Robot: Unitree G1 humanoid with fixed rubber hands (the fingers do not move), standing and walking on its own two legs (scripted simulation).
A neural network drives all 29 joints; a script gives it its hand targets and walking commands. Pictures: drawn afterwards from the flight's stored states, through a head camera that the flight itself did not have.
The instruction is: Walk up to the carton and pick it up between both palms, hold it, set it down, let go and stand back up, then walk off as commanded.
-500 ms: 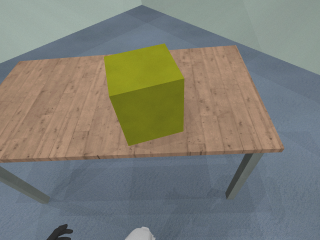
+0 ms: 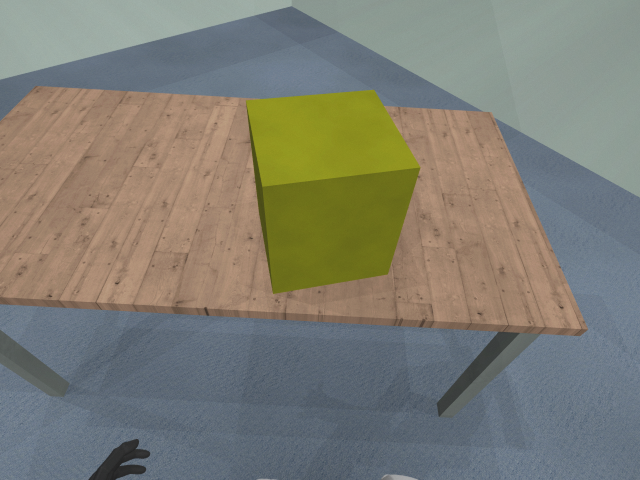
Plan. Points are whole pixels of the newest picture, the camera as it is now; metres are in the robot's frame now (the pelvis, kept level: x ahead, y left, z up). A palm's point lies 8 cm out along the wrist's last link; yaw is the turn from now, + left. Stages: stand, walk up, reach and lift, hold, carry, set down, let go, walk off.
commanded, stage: walk up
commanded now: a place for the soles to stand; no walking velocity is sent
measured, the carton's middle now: (322, 194) +0.55 +0.03 +0.01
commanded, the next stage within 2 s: none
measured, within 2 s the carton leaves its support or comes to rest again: neither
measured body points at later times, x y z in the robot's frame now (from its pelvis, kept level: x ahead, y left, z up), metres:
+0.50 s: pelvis -0.01 -0.02 +0.00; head +0.00 -0.02 +0.45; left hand +0.11 +0.29 -0.08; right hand +0.05 -0.33 -0.11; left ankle +0.02 +0.13 -0.69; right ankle +0.02 -0.11 -0.72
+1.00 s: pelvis -0.03 -0.03 +0.00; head -0.02 -0.02 +0.45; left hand +0.08 +0.28 -0.09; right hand +0.04 -0.34 -0.10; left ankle +0.01 +0.14 -0.70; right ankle -0.01 -0.12 -0.72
